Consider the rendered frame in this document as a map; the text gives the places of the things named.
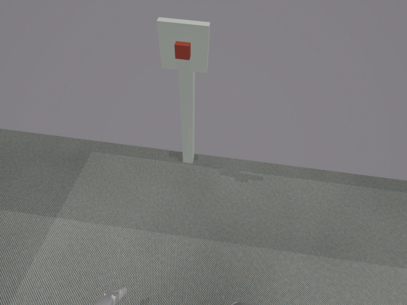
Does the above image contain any panel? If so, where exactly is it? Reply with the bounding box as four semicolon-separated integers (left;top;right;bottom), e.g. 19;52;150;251
156;17;210;163

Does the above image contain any robot left hand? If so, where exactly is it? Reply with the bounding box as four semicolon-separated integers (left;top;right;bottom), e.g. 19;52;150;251
94;287;128;305

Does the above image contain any button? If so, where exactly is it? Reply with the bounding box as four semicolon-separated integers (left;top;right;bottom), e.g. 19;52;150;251
174;41;191;60

